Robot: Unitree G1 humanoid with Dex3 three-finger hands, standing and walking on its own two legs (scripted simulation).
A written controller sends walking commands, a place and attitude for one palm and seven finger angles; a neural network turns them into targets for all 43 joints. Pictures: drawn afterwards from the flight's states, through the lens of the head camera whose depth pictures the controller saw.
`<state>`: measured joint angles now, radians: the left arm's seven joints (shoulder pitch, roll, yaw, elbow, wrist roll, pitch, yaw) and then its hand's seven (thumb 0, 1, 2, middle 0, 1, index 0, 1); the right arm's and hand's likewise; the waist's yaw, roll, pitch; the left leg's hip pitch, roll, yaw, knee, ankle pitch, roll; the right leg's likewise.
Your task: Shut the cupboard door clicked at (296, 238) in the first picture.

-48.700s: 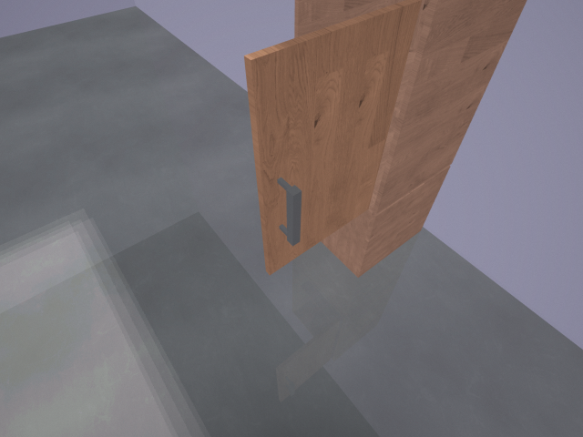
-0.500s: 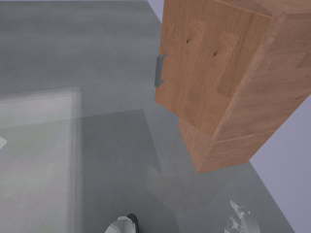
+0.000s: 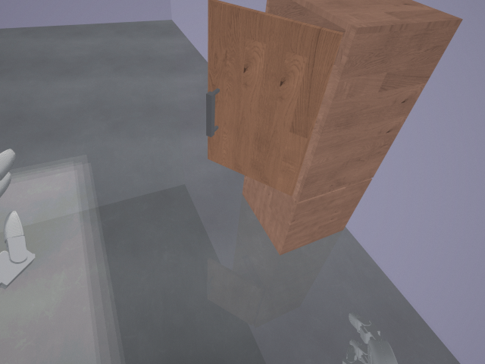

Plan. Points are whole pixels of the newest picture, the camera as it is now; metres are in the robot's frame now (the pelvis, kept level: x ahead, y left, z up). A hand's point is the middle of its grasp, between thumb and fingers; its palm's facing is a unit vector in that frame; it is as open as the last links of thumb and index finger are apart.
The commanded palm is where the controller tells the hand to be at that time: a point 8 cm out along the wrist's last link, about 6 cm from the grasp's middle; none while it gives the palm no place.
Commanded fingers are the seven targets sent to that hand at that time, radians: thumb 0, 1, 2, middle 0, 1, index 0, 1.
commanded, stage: stop stepping back and stand still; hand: left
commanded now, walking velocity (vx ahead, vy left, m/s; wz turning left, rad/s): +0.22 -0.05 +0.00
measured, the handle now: (213, 112) +0.93 +0.10 -0.10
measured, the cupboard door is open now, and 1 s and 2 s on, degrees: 36 36 36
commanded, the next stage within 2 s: let the arm hang, fingers relaxed in 0.76 s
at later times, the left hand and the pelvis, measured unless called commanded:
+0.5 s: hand (7, 248) +0.21 +0.28 +0.17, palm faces +0.41 -0.77 -0.49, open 7.4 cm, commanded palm +0.15 +0.32 +0.17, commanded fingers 0.00 0.90 0.90 -0.20 -0.30 -0.20 -0.30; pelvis +0.00 +0.02 -0.01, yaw -1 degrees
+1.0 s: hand (59, 321) +0.20 +0.29 -0.02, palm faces +0.09 -0.91 -0.41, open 7.4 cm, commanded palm none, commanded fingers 0.00 0.90 0.90 -0.20 -0.30 -0.20 -0.30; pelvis -0.01 +0.06 -0.01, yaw +0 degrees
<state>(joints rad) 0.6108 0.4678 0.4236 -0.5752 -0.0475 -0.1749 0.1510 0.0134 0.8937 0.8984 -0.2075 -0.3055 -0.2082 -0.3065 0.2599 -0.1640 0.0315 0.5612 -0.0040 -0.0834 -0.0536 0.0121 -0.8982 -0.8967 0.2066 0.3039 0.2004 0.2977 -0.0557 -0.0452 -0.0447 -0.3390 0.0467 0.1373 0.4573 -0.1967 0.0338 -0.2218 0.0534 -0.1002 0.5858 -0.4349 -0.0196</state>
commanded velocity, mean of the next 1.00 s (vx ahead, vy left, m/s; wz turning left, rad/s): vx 0.04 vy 0.01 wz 0.00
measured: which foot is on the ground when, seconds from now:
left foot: down 0.00-0.06, up 0.08-0.36, down 0.38-1.00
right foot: up 0.00-0.02, down 0.04-1.00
